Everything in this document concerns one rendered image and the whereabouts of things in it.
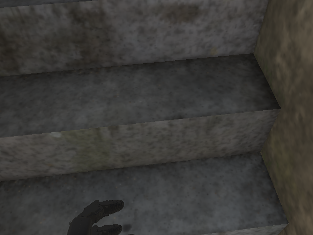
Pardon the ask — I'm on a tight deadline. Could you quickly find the robot left hand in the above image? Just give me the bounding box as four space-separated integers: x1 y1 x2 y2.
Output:
67 200 134 235

